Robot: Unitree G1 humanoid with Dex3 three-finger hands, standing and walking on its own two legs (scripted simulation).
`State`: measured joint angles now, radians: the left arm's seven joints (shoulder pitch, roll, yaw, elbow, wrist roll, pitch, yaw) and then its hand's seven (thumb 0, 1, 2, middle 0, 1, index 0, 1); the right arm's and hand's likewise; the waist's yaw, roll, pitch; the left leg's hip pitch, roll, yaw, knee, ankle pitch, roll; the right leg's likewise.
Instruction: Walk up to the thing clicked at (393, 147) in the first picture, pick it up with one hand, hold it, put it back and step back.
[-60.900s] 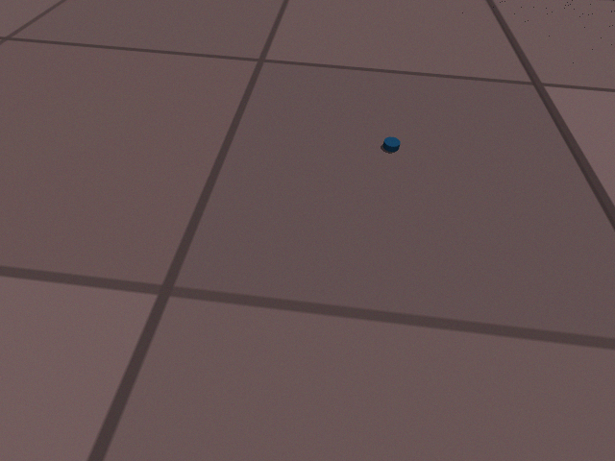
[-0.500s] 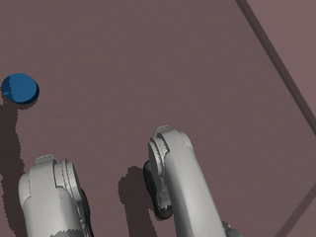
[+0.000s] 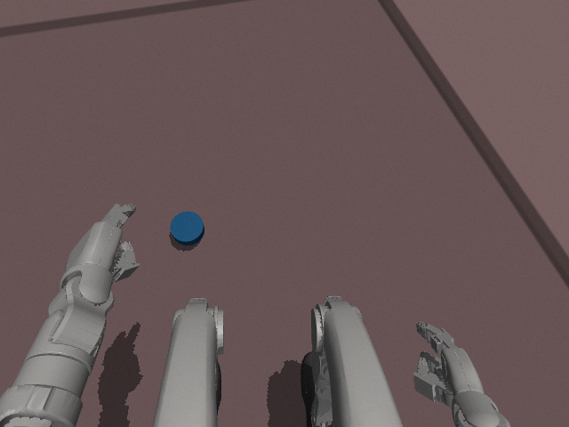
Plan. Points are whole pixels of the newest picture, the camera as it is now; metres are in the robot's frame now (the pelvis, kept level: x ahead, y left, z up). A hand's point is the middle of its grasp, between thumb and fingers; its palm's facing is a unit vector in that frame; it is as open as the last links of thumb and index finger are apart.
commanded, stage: home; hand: left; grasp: from above
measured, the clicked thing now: (187, 228) +0.55 +0.20 -0.49
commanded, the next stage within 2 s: none
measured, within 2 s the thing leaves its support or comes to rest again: neither
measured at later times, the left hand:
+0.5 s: hand (87, 305) +0.26 +0.18 +0.09, palm faces +0.10 -0.97 -0.22, open 7.4 cm
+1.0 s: hand (47, 329) +0.23 +0.18 +0.15, palm faces +0.12 -0.97 -0.19, open 7.4 cm
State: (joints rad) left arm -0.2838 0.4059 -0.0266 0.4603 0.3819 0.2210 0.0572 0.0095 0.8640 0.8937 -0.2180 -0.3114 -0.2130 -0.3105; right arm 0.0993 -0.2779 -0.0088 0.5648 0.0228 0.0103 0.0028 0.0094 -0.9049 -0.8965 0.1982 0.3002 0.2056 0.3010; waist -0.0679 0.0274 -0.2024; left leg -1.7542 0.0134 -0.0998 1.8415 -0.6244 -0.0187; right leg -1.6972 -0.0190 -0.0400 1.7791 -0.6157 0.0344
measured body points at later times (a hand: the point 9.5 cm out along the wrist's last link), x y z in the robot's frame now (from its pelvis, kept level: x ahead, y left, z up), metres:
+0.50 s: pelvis +0.06 -0.01 +0.17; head +0.12 +0.01 +0.62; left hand +0.25 +0.24 +0.11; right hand +0.21 -0.25 +0.09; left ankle +0.08 +0.12 -0.47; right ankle +0.09 -0.14 -0.47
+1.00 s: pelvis +0.09 -0.01 +0.21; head +0.11 +0.00 +0.65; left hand +0.23 +0.23 +0.17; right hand +0.28 -0.23 +0.15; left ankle +0.08 +0.12 -0.47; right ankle +0.09 -0.14 -0.47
